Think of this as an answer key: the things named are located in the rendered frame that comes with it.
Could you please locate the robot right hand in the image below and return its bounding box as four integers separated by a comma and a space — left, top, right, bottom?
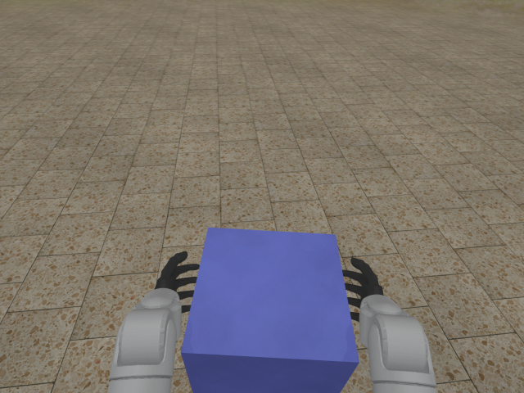
342, 258, 384, 322

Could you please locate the robot left hand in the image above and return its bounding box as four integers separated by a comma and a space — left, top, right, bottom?
154, 251, 200, 313

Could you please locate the robot left forearm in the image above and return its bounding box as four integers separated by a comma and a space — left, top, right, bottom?
107, 288, 182, 393

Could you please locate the robot right forearm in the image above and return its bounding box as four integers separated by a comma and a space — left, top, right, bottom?
359, 295, 437, 393

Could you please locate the carton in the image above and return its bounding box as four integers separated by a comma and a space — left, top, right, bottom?
181, 228, 359, 393

